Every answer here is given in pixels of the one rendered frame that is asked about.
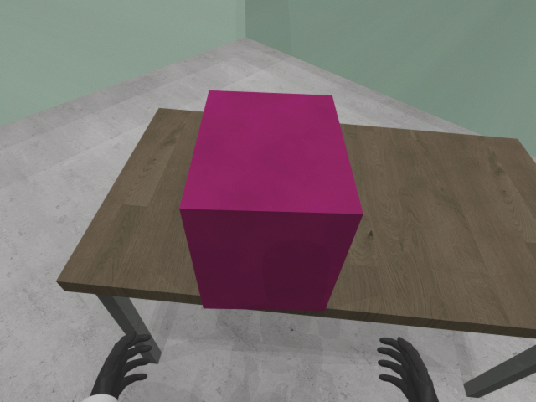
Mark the carton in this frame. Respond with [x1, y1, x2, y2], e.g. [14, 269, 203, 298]
[179, 90, 363, 311]

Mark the table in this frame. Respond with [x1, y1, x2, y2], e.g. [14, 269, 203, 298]
[56, 108, 536, 398]

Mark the robot left hand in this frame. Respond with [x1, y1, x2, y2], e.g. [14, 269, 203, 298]
[90, 331, 152, 401]

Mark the robot right hand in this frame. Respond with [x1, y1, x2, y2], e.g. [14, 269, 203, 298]
[377, 337, 439, 402]

